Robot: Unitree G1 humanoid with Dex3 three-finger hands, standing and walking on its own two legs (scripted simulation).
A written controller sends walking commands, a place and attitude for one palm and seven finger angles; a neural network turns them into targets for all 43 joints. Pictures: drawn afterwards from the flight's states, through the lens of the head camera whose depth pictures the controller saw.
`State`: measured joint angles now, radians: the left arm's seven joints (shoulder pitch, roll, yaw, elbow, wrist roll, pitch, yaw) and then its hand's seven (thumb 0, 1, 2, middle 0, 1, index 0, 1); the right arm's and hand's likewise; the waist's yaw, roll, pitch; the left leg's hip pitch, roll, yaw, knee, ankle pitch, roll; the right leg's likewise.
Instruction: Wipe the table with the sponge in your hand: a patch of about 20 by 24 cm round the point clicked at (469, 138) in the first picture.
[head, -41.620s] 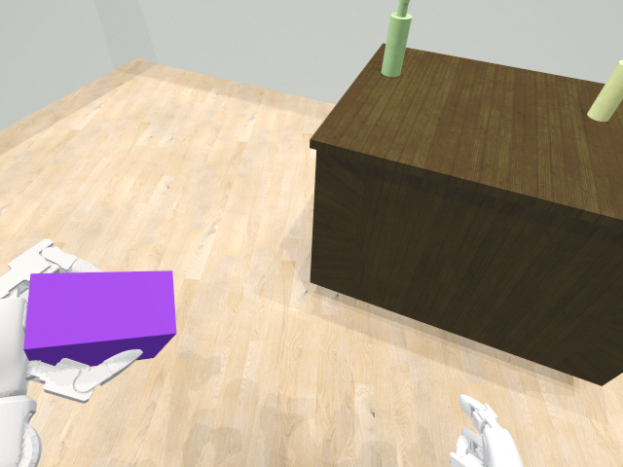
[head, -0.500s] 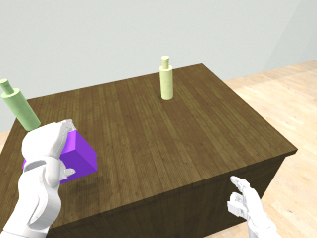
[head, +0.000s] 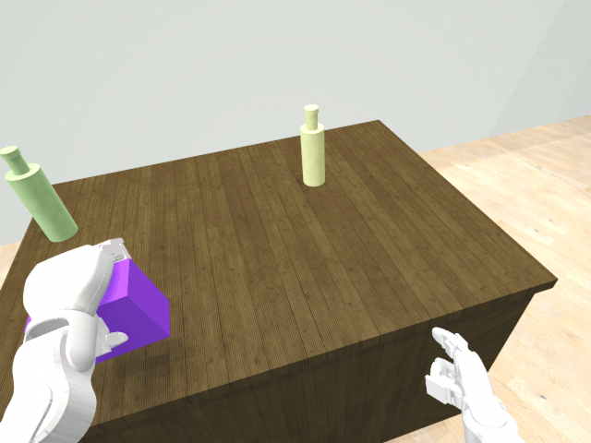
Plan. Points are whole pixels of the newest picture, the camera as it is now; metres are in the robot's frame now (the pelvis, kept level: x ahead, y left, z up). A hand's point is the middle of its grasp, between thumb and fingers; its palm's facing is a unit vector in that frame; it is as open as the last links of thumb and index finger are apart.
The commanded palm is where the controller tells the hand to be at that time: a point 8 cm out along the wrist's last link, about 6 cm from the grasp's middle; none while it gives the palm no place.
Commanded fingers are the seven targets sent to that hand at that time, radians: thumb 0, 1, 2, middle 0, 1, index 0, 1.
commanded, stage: bring the sponge back beside the body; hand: left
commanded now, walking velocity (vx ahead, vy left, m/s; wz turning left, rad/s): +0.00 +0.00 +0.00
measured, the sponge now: (113, 320) +0.21 +0.29 +0.09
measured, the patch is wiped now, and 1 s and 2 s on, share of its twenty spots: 1.00 1.00 1.00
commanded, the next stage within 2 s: step back with the hand held close in 0.92 s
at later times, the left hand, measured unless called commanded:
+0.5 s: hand (89, 327) +0.18 +0.29 +0.12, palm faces +0.14 -0.17 -0.98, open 9.8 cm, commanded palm +0.14 +0.29 +0.19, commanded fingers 0.00 0.10 1.30 -1.20 -1.60 -1.20 -1.60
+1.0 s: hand (90, 330) +0.18 +0.29 +0.12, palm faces +0.13 -0.16 -0.98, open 9.8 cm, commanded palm +0.15 +0.29 +0.19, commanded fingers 0.00 0.10 1.30 -1.20 -1.60 -1.20 -1.60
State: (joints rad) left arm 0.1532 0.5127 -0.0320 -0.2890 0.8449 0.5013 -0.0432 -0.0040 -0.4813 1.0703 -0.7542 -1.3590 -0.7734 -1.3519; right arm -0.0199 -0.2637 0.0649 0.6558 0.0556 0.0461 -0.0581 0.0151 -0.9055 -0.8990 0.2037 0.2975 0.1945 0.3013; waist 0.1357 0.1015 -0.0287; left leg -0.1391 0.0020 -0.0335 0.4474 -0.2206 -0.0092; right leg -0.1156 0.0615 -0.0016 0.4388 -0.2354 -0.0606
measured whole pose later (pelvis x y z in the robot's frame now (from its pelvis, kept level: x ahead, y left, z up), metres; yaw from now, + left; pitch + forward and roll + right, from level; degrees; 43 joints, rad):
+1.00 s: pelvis -0.01 +0.01 +0.00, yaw +0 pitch -6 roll +0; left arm 0.29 0.51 -0.02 -0.38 0.83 0.45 -0.02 0.00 -0.48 1.07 -0.75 -1.36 -0.77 -1.35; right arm 0.00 -0.25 0.07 0.65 0.04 0.01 -0.06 0.02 -0.90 -0.90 0.20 0.30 0.20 0.30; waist 0.14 0.09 -0.01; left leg -0.13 0.00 -0.03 0.45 -0.22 0.00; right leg -0.09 0.06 0.00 0.42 -0.22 -0.05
